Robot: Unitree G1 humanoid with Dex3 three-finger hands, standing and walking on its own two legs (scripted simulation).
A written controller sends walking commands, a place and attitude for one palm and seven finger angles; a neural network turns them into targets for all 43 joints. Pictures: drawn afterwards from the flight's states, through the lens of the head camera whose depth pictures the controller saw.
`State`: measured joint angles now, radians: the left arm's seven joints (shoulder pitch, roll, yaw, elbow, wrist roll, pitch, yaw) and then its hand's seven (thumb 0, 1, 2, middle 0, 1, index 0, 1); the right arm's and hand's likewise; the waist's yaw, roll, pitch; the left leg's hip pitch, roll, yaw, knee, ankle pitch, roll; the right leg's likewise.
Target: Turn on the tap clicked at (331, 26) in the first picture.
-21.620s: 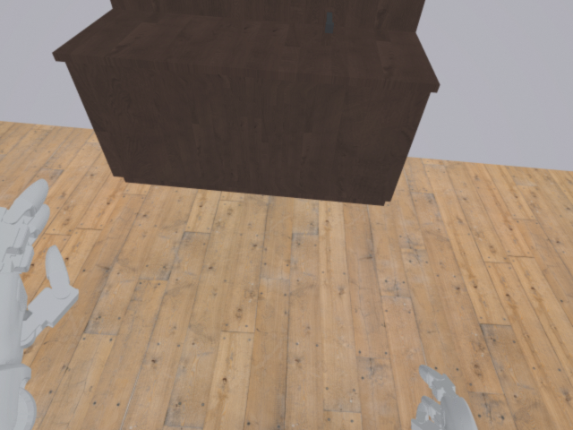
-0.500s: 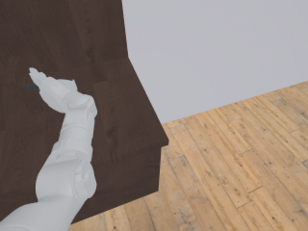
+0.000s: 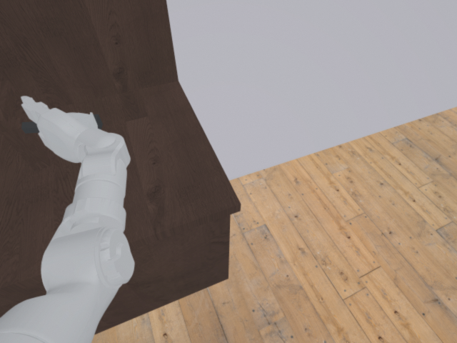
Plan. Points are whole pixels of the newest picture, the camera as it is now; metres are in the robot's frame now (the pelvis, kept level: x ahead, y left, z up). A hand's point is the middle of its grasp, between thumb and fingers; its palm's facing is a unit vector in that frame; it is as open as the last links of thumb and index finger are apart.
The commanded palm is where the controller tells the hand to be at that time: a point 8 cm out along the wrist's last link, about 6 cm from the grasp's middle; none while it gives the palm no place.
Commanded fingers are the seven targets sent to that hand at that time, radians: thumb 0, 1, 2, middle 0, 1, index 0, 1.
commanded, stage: draw the hand back beside the body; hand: left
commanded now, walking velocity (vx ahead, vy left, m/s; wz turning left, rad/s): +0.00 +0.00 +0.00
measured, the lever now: (93, 123) +0.55 +0.27 +0.07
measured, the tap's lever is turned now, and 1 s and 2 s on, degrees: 74 74 74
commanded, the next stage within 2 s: step back with the hand held close in 1.46 s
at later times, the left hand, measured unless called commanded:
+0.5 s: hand (53, 174) +0.33 +0.23 +0.17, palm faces +0.30 -0.93 -0.21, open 7.7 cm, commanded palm +0.30 +0.26 +0.17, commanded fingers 0.00 0.90 0.90 -0.18 -0.23 -0.18 -0.23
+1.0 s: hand (9, 230) +0.25 +0.25 +0.17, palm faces +0.30 -0.91 -0.29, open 7.5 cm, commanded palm +0.20 +0.29 +0.19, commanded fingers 0.00 0.90 0.90 -0.20 -0.30 -0.20 -0.30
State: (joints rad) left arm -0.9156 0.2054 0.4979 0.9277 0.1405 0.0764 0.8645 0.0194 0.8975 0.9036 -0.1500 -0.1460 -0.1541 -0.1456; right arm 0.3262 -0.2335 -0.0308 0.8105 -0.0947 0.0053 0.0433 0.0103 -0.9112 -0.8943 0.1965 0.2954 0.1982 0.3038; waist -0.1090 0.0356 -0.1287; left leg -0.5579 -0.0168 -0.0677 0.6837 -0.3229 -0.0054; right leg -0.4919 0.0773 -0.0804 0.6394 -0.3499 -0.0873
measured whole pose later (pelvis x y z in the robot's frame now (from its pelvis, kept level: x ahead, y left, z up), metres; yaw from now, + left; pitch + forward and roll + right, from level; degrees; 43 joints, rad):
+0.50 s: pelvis -0.01 +0.02 +0.02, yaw -2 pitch -3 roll +0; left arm -0.20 0.30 0.14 0.23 -0.08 -0.08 0.13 0.02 0.90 0.90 -0.17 -0.20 -0.17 -0.20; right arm 0.19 -0.27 0.00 0.68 0.03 -0.03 -0.04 0.01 -0.91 -0.89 0.20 0.30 0.20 0.30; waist 0.05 0.06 0.01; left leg -0.16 -0.03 -0.02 0.43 -0.22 0.03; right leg -0.11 0.06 -0.02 0.40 -0.25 -0.06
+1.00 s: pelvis +0.00 +0.03 +0.03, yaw -2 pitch -5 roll +0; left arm 0.23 0.32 0.21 -0.21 -0.09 -0.09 0.08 0.02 0.89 0.90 -0.19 -0.27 -0.20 -0.27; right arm 0.21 -0.23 0.02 0.67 0.00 -0.02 -0.03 0.02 -0.91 -0.89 0.20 0.30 0.20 0.30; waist 0.05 0.06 0.04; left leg -0.07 -0.04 -0.01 0.37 -0.21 0.03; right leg -0.02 0.05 -0.01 0.33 -0.23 -0.05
